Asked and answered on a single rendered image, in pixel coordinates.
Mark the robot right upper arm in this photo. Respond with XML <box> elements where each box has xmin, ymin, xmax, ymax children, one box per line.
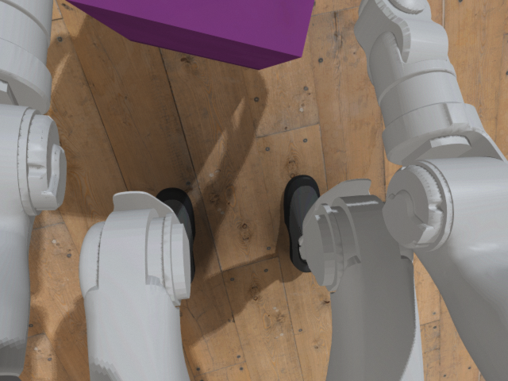
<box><xmin>382</xmin><ymin>156</ymin><xmax>508</xmax><ymax>381</ymax></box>

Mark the right robot thigh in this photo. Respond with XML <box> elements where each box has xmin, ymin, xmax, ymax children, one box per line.
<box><xmin>308</xmin><ymin>194</ymin><xmax>424</xmax><ymax>381</ymax></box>

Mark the right robot forearm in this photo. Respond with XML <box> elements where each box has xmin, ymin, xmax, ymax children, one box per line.
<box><xmin>354</xmin><ymin>0</ymin><xmax>508</xmax><ymax>167</ymax></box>

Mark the robot left upper arm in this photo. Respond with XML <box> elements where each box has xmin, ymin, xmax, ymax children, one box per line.
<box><xmin>0</xmin><ymin>104</ymin><xmax>67</xmax><ymax>381</ymax></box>

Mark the left robot forearm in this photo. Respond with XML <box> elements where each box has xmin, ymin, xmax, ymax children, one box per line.
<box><xmin>0</xmin><ymin>0</ymin><xmax>53</xmax><ymax>115</ymax></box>

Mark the left robot thigh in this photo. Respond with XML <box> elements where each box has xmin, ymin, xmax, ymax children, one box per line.
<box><xmin>84</xmin><ymin>208</ymin><xmax>191</xmax><ymax>381</ymax></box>

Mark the carton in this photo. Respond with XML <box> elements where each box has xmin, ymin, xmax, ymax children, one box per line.
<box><xmin>66</xmin><ymin>0</ymin><xmax>314</xmax><ymax>70</ymax></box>

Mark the robot thigh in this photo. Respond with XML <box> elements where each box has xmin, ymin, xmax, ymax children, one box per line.
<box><xmin>84</xmin><ymin>208</ymin><xmax>191</xmax><ymax>381</ymax></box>
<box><xmin>308</xmin><ymin>194</ymin><xmax>424</xmax><ymax>381</ymax></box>

